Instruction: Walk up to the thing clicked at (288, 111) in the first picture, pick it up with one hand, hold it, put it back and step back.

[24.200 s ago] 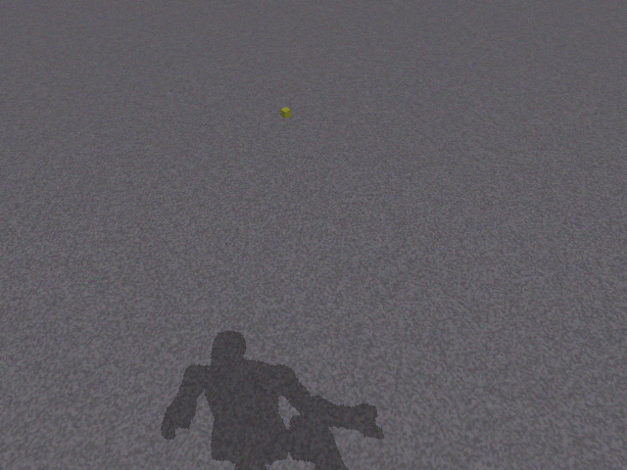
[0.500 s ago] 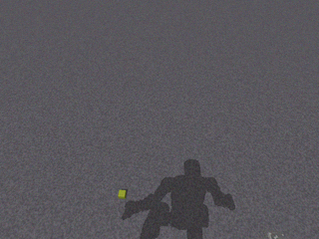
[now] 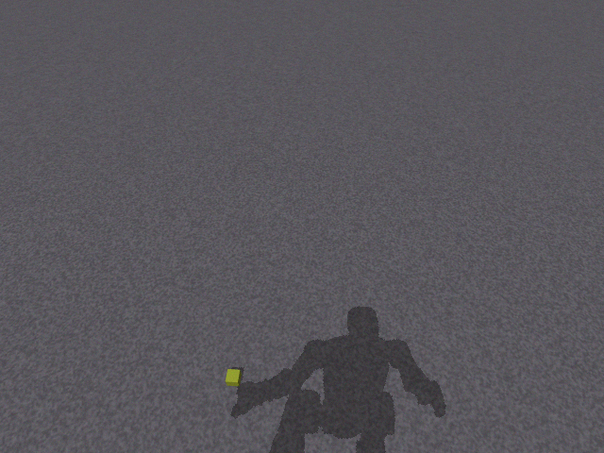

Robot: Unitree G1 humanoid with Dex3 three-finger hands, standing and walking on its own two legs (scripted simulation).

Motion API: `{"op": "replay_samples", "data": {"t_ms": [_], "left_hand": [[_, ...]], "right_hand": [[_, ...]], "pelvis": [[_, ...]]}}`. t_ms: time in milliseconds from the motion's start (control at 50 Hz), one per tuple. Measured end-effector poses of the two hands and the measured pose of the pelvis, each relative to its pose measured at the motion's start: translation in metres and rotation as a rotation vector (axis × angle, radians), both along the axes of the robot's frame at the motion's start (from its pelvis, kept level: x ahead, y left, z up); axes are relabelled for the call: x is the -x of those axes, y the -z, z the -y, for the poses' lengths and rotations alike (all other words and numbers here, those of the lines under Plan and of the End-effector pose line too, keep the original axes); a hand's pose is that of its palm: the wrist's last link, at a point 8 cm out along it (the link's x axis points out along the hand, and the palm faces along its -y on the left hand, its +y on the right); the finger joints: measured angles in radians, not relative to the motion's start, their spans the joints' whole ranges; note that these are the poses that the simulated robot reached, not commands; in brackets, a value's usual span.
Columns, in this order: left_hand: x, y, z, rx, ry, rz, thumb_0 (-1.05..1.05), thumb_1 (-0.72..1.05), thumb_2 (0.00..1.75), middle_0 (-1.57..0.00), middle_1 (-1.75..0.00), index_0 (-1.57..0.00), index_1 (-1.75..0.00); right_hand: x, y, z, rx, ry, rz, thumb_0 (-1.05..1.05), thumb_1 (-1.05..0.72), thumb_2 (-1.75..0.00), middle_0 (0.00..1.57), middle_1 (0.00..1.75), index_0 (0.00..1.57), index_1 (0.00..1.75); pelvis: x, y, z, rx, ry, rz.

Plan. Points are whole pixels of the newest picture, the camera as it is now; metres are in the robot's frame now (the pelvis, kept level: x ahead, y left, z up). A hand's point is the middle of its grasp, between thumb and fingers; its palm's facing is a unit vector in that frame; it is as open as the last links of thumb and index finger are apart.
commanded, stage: walk up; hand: left
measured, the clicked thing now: (233, 377) +0.46 +0.24 -0.76
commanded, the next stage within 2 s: stand in 0.38 s
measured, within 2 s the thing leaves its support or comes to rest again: neither
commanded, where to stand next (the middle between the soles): +0.05 -0.01 m, yaw -1 degrees
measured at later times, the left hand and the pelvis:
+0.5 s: hand out of the picture +0.08 +0.25 -0.16, palm faces -0.01 -0.94 -0.33, open 7.4 cm; pelvis +0.01 +0.00 +0.00, yaw +0 degrees
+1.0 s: hand out of the picture +0.10 +0.25 -0.15, palm faces -0.02 -0.94 -0.34, open 7.4 cm; pelvis +0.03 -0.01 +0.00, yaw +0 degrees
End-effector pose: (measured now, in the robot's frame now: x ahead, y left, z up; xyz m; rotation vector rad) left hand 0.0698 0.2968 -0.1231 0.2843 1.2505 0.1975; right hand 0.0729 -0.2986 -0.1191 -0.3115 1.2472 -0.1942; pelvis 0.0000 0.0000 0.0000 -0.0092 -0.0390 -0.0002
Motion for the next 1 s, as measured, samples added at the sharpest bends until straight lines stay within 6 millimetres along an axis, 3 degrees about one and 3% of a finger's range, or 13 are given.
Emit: {"op": "replay_samples", "data": {"t_ms": [180, 540, 1000], "left_hand": [[0.002, 0.002, 0.002, 0.006, -0.004, -0.018, 0.01, 0.90, 0.90, -0.20, -0.30, -0.20, -0.30], [-0.006, -0.002, 0.003, -0.012, 0.003, -0.002, 0.01, 0.90, 0.90, -0.20, -0.30, -0.20, -0.30], [-0.029, -0.006, 0.006, -0.021, 0.013, 0.011, 0.01, 0.90, 0.90, -0.20, -0.30, -0.20, -0.30]], "right_hand": [[0.000, 0.000, -0.002, -0.001, 0.006, -0.009, 0.01, -0.90, -0.89, 0.20, 0.30, 0.21, 0.30], [-0.028, -0.001, -0.002, -0.011, -0.015, 0.046, 0.01, -0.90, -0.89, 0.20, 0.30, 0.21, 0.30], [-0.031, 0.000, 0.005, -0.002, -0.005, 0.015, 0.01, -0.90, -0.89, 0.20, 0.30, 0.21, 0.30]], "pelvis": [[-0.004, 0.000, -0.001, 0.000, -0.003, -0.006], [-0.013, -0.001, 0.002, -0.003, -0.008, -0.007], [-0.029, -0.002, 0.006, -0.007, -0.005, -0.009]]}}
